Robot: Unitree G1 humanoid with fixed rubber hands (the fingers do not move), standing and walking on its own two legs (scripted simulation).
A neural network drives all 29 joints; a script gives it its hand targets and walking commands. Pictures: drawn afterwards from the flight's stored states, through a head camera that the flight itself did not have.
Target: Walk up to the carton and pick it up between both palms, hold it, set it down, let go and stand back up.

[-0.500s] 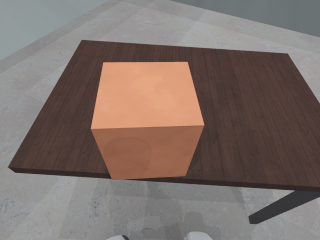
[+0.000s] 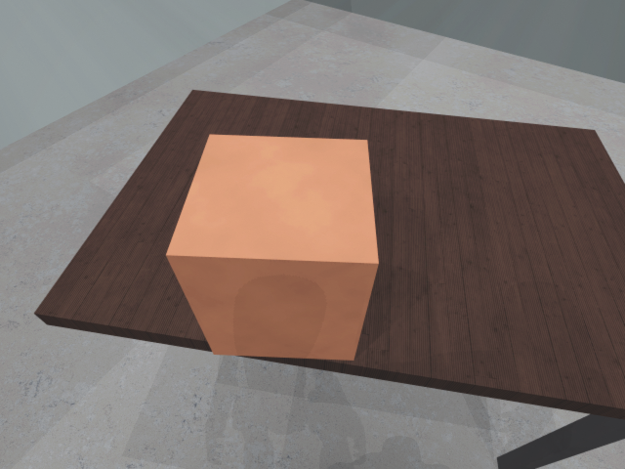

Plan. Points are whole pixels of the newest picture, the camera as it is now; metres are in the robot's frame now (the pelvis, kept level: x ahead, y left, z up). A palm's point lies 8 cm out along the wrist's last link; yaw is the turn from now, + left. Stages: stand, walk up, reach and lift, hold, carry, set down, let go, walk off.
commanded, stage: walk up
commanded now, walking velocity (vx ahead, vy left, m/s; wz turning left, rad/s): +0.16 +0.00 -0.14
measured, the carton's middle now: (285, 253) +0.37 +0.06 +0.05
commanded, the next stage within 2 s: none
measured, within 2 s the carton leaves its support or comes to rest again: neither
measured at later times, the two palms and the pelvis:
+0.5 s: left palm out of the picture +0.13 +0.21 -0.15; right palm out of the picture +0.02 -0.19 -0.17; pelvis +0.07 +0.00 -0.01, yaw -2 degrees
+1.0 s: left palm out of the picture +0.03 +0.22 -0.16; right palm out of the picture +0.02 -0.20 -0.16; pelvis +0.04 +0.01 -0.01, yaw +0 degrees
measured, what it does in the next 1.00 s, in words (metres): steps on the spot: left foot, then right foot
